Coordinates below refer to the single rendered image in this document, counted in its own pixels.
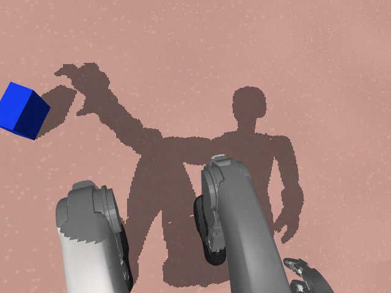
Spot right robot foot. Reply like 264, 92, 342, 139
194, 195, 226, 266

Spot right robot hand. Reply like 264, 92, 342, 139
283, 258, 334, 293

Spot carton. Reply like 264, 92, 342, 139
0, 82, 51, 140

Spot left robot foot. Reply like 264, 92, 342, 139
120, 223, 133, 293

